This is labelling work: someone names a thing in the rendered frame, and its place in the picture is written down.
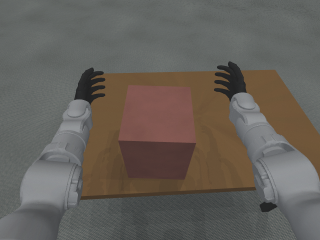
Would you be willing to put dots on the left robot upper arm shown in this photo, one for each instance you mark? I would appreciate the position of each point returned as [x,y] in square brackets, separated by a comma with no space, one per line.
[51,188]

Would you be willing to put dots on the table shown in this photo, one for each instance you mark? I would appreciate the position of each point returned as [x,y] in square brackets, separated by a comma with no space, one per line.
[219,162]

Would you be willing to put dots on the left robot forearm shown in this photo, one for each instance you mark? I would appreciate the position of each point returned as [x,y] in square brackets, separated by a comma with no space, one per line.
[70,141]

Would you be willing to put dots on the robot right hand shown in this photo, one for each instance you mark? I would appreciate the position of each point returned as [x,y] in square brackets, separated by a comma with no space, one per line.
[236,82]

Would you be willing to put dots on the right robot forearm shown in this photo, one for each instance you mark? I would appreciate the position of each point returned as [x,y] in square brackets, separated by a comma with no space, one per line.
[256,134]

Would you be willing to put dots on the carton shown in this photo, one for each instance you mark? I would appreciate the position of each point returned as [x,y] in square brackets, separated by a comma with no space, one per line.
[157,133]

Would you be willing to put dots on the robot left hand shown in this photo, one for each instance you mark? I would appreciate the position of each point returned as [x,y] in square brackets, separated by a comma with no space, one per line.
[84,90]

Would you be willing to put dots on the right robot upper arm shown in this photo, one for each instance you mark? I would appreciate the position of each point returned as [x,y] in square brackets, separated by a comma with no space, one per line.
[288,181]

